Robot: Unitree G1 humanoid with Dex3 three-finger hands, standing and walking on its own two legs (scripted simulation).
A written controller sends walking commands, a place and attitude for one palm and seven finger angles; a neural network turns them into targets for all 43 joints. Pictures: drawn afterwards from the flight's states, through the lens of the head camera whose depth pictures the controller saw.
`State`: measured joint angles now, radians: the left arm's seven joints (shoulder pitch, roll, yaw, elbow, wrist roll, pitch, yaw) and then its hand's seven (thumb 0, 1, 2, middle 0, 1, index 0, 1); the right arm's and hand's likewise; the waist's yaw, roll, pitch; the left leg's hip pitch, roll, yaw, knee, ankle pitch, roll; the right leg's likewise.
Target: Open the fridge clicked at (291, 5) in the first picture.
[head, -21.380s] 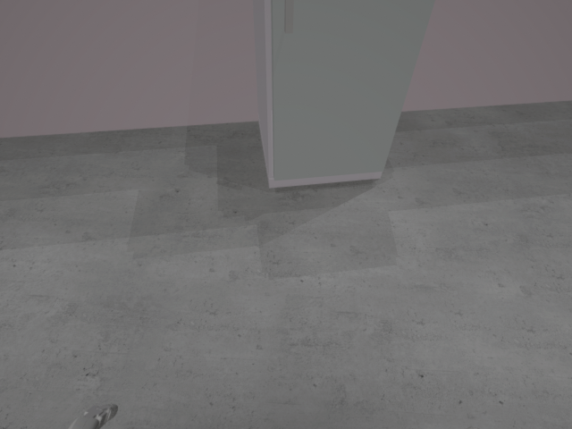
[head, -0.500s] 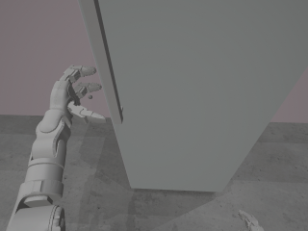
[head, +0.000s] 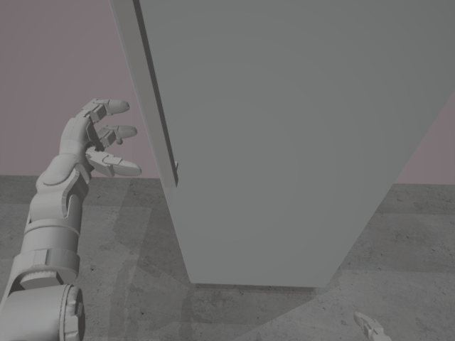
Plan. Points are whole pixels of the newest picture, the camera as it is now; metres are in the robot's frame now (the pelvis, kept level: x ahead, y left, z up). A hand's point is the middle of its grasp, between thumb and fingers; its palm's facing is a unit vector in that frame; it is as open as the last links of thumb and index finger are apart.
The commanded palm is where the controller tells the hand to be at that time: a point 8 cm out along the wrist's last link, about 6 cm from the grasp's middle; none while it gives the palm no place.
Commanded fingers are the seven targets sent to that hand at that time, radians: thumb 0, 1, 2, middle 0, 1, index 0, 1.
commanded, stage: move the hooked fingers beside the handle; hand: left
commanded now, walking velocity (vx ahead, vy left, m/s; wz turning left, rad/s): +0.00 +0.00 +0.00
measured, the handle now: (155, 99) +0.45 +0.14 +0.22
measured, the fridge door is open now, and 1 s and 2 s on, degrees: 0 0 0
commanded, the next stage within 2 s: feel for the door with the fingertips in 0.40 s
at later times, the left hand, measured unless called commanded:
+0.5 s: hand (118, 153) +0.37 +0.20 +0.17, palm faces +0.02 -1.00 +0.00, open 14.0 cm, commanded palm +0.35 +0.25 +0.17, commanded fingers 0.00 -0.50 0.30 -0.30 -1.20 -0.30 -1.20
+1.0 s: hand (138, 142) +0.39 +0.17 +0.18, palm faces +0.04 -1.00 +0.00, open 14.0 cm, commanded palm +0.36 +0.22 +0.17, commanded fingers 0.00 -0.50 0.30 -0.30 -1.20 -0.30 -1.20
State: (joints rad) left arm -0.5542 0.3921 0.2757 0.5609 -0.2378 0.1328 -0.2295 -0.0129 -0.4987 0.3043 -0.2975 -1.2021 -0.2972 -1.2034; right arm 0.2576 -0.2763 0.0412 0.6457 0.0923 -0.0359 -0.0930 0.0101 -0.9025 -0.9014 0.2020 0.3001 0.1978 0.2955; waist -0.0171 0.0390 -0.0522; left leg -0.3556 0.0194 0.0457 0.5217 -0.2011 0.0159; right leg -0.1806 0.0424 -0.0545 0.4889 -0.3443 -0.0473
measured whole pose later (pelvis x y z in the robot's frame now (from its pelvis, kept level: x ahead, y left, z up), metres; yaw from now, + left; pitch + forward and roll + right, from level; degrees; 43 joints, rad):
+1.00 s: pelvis -0.01 +0.00 +0.00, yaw -1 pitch +0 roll +0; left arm -0.49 0.29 0.22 0.41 -0.21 0.13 -0.10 -0.01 -0.50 0.30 -0.30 -1.20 -0.30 -1.20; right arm 0.25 -0.25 0.05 0.65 0.07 -0.02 -0.08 0.01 -0.90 -0.90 0.20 0.30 0.20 0.30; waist -0.02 0.04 -0.04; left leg -0.31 0.02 0.06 0.49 -0.18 0.02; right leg -0.14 0.04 -0.04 0.47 -0.33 -0.05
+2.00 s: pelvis +0.00 -0.01 +0.00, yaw +0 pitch +0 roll +0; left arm -0.53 0.25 0.17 0.44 -0.21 0.14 -0.09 -0.01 -0.50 0.30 -0.30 -1.20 -0.30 -1.20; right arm 0.23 -0.26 0.04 0.65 0.08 0.00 -0.08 0.01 -0.90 -0.90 0.20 0.30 0.20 0.30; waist -0.01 0.04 -0.04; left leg -0.30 0.02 0.04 0.49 -0.18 0.01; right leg -0.13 0.04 -0.06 0.47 -0.33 -0.05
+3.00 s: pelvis +0.00 +0.00 +0.00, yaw +0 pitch +0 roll +0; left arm -0.57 0.19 0.12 0.48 -0.18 0.12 -0.02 -0.01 -0.50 0.30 -0.30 -1.20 -0.30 -1.20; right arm 0.23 -0.24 0.04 0.66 0.06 0.00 -0.07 0.01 -0.90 -0.90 0.20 0.30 0.20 0.30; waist -0.01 0.04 -0.03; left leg -0.30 0.02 0.04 0.48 -0.18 0.01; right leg -0.13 0.04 -0.05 0.46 -0.33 -0.05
